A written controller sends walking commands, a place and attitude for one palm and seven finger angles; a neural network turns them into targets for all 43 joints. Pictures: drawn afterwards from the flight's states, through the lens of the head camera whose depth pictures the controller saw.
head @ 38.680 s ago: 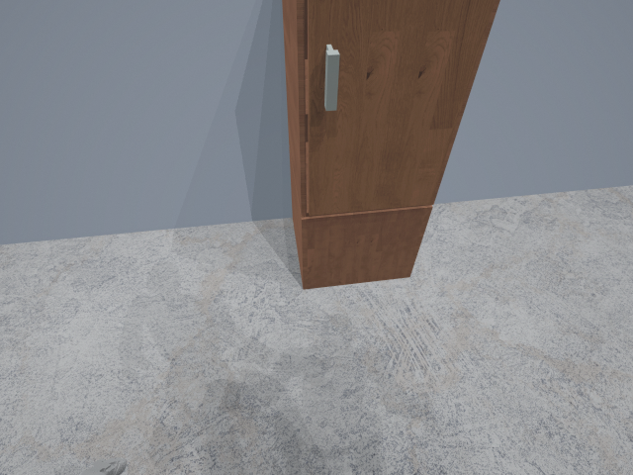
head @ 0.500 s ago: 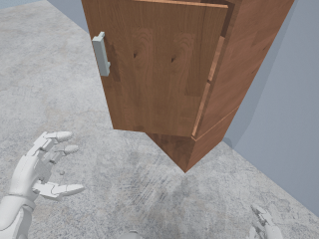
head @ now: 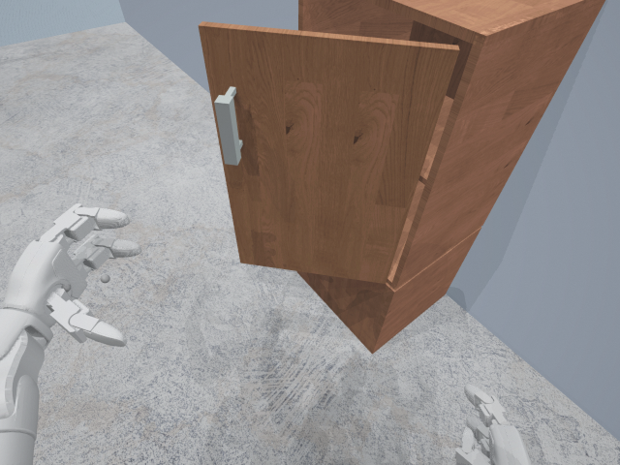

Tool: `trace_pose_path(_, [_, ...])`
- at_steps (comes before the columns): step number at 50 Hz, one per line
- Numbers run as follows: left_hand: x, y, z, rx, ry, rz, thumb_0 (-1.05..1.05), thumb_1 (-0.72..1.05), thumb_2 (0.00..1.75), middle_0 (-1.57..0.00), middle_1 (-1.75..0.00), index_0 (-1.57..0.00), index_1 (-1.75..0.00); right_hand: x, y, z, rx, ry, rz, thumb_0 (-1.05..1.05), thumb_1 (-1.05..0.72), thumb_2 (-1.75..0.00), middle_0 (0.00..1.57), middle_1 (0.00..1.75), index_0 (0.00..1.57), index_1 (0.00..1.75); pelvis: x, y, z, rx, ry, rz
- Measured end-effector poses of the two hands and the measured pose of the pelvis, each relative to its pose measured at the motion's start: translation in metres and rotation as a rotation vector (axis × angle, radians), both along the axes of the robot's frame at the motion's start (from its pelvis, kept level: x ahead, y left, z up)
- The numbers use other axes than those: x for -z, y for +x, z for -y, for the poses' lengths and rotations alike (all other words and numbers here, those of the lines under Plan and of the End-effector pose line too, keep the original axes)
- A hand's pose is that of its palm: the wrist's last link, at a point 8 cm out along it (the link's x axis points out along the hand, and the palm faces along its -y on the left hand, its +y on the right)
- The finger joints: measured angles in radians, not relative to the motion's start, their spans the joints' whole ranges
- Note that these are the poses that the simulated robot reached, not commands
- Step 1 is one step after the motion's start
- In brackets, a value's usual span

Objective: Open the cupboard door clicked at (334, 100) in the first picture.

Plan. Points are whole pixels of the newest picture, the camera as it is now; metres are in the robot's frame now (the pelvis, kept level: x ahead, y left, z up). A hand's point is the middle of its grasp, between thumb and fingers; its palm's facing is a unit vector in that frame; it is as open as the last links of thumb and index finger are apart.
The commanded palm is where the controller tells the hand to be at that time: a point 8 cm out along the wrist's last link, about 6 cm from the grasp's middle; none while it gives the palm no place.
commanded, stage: raise the hand with hooked fingers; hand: left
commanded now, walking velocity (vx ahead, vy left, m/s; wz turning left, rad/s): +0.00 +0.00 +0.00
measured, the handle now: (232, 125) +0.62 +0.20 +0.11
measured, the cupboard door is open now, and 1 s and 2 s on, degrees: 43 43 43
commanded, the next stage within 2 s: move the hooked fingers beside the handle in 0.56 s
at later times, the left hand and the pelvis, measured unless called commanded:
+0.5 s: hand (129, 266) +0.30 +0.25 +0.12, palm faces -0.02 -1.00 -0.03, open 14.0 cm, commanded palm +0.27 +0.29 +0.13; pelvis +0.01 -0.03 +0.00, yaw -1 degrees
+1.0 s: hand (147, 228) +0.35 +0.25 +0.12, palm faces -0.03 -1.00 +0.01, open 14.0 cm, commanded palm +0.34 +0.30 +0.12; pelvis +0.01 -0.03 +0.00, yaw -1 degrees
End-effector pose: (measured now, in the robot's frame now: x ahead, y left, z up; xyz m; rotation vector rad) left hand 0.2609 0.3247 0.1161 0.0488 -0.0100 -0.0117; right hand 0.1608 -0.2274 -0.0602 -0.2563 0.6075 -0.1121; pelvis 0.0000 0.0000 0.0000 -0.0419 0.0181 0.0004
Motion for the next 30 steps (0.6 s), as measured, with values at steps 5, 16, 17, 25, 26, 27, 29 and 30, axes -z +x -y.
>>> trace_pose_path(5, [-0.011, 0.008, -0.004, -0.002, -0.001, 0.007, -0.01, -0.50, 0.30, -0.31, -1.20, -0.30, -1.20, 0.001, -0.010, 0.014, 0.026, -0.012, -0.025, 0.01, -0.90, -0.90, 0.21, 0.30, 0.20, 0.30, -0.002, 0.001, 0.005, 0.001, 0.002, 0.003])
trace_pose_path(16, [-0.004, 0.014, 0.016, 0.025, -0.021, -0.023, -0.01, -0.50, 0.30, -0.30, -1.20, -0.30, -1.20, 0.002, -0.016, 0.038, 0.062, -0.016, -0.031, 0.01, -0.90, -0.90, 0.21, 0.30, 0.20, 0.30, -0.003, 0.004, 0.016, 0.012, 0.011, -0.005])
trace_pose_path(17, [-0.004, 0.014, 0.017, 0.022, -0.022, -0.021, -0.01, -0.50, 0.30, -0.30, -1.20, -0.30, -1.20, 0.002, -0.015, 0.039, 0.063, -0.016, -0.029, 0.01, -0.90, -0.90, 0.21, 0.30, 0.20, 0.30, -0.003, 0.004, 0.017, 0.012, 0.012, -0.004])
trace_pose_path(25, [-0.007, 0.014, 0.025, 0.004, -0.021, -0.003, -0.01, -0.50, 0.30, -0.31, -1.20, -0.30, -1.20, 0.003, -0.008, 0.042, 0.060, 0.001, -0.019, 0.01, -0.90, -0.90, 0.20, 0.30, 0.20, 0.30, -0.003, 0.006, 0.025, 0.013, 0.017, -0.003])
trace_pose_path(26, [-0.007, 0.015, 0.026, 0.004, -0.022, -0.005, -0.01, -0.50, 0.30, -0.31, -1.20, -0.30, -1.20, 0.004, -0.007, 0.042, 0.060, 0.003, -0.018, 0.01, -0.90, -0.90, 0.21, 0.30, 0.20, 0.30, -0.003, 0.007, 0.026, 0.013, 0.018, -0.004])
trace_pose_path(27, [-0.007, 0.015, 0.026, 0.005, -0.025, -0.007, -0.01, -0.50, 0.30, -0.31, -1.20, -0.30, -1.20, 0.004, -0.006, 0.042, 0.059, 0.006, -0.017, 0.01, -0.90, -0.90, 0.21, 0.30, 0.20, 0.30, -0.003, 0.007, 0.027, 0.013, 0.018, -0.005])
trace_pose_path(29, [-0.007, 0.016, 0.028, 0.007, -0.027, -0.012, -0.01, -0.50, 0.30, -0.31, -1.20, -0.30, -1.20, 0.005, -0.004, 0.043, 0.058, 0.010, -0.014, 0.01, -0.90, -0.90, 0.21, 0.30, 0.20, 0.30, -0.003, 0.007, 0.028, 0.013, 0.019, -0.006])
trace_pose_path(30, [-0.007, 0.016, 0.029, 0.008, -0.026, -0.013, -0.01, -0.50, 0.30, -0.31, -1.20, -0.30, -1.20, 0.005, -0.003, 0.043, 0.057, 0.011, -0.013, 0.01, -0.90, -0.90, 0.21, 0.30, 0.20, 0.30, -0.002, 0.007, 0.029, 0.013, 0.019, -0.006])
